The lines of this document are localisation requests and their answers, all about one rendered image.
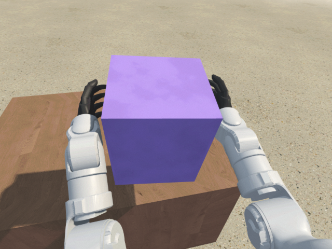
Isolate left robot hand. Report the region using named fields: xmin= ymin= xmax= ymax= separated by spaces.
xmin=78 ymin=79 xmax=106 ymax=119

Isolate left robot forearm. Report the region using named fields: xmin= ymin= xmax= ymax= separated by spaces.
xmin=64 ymin=114 xmax=113 ymax=249

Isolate right robot hand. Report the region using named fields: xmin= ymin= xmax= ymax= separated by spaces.
xmin=208 ymin=74 xmax=232 ymax=109

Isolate right robot forearm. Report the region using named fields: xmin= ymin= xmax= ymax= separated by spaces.
xmin=215 ymin=107 xmax=311 ymax=232

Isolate right robot upper arm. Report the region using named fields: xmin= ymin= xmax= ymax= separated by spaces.
xmin=244 ymin=196 xmax=332 ymax=249

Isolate carton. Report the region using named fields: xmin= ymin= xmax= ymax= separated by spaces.
xmin=101 ymin=55 xmax=223 ymax=185

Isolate left robot upper arm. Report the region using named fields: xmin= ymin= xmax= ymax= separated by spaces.
xmin=65 ymin=219 xmax=126 ymax=249

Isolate pedestal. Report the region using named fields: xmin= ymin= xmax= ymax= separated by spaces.
xmin=0 ymin=89 xmax=241 ymax=249

